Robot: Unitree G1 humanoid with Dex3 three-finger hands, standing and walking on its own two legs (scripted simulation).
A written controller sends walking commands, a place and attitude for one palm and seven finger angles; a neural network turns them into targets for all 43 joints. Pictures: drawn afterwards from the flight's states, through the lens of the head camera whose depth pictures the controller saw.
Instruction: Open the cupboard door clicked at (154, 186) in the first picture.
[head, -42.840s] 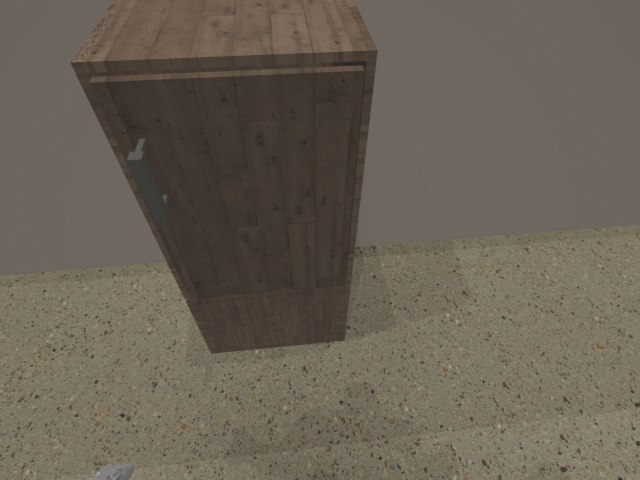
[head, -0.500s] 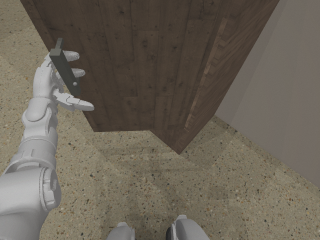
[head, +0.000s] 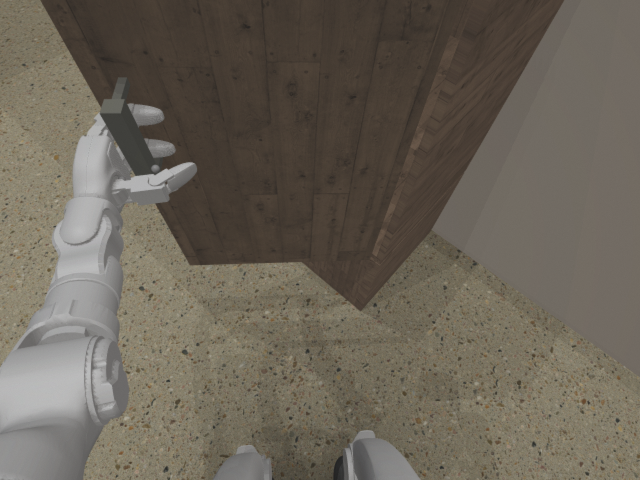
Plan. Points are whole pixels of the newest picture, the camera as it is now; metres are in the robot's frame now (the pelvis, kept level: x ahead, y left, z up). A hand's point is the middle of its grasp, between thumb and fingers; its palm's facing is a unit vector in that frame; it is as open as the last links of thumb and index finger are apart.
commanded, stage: close the thumb around the handle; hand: left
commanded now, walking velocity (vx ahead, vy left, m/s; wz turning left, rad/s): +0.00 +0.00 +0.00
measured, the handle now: (139, 139) +0.53 +0.20 +0.08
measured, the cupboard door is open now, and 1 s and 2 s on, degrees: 45 67 86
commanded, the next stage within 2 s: pull the door open along its arc in 0.30 s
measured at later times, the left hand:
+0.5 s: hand (154, 170) +0.48 +0.18 +0.08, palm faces +0.00 -1.00 -0.02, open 5.6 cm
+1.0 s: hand (177, 266) +0.35 +0.14 +0.08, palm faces +0.19 -0.98 +0.06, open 5.9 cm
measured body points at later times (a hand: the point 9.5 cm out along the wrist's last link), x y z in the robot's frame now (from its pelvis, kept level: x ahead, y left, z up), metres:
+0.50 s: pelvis +0.00 +0.00 +0.00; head +0.11 +0.00 +0.44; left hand +0.47 +0.23 +0.08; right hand +0.03 -0.27 -0.12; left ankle -0.01 +0.11 -0.68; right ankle +0.02 -0.10 -0.68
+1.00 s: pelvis +0.02 +0.00 +0.02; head +0.07 -0.01 +0.47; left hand +0.33 +0.19 +0.08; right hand +0.16 -0.24 -0.08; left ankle -0.01 +0.11 -0.68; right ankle +0.02 -0.10 -0.68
